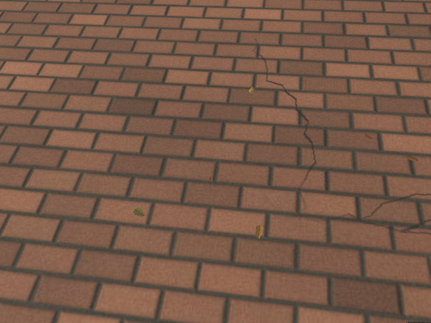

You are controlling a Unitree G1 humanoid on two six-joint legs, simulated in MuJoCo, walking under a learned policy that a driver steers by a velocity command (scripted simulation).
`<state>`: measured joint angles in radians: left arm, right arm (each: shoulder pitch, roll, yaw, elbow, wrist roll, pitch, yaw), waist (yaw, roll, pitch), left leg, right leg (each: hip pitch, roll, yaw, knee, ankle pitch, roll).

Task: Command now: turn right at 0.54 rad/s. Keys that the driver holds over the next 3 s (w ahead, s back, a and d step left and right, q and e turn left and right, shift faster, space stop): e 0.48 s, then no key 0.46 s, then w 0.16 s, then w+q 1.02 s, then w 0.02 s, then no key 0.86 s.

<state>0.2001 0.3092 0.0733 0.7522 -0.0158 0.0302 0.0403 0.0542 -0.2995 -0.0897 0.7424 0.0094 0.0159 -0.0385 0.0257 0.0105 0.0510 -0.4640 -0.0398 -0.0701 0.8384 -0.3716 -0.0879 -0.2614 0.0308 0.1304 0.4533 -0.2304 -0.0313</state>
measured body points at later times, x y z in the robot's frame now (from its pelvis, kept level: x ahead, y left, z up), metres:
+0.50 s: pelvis +0.00 +0.02 +0.00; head +0.04 +0.01 +0.44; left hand +0.23 +0.24 -0.11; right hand +0.04 -0.29 -0.11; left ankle +0.03 +0.14 -0.75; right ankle -0.04 -0.11 -0.71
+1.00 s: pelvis +0.00 -0.02 -0.01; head +0.01 -0.03 +0.44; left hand +0.24 +0.14 -0.12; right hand -0.02 -0.32 -0.13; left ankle +0.04 +0.12 -0.75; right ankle -0.04 -0.11 -0.75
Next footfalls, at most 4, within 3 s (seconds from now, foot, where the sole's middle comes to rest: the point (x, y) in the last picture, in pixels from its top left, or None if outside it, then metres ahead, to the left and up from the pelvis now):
0.14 left None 0.07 0.14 -0.78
0.58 right None -0.01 -0.12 -0.78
0.96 left None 0.08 0.10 -0.78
1.62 left None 0.40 -0.01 -0.78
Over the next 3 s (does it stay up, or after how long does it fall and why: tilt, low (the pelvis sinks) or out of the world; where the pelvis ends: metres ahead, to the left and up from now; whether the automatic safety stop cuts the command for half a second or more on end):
stays up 0.69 -0.04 -0.01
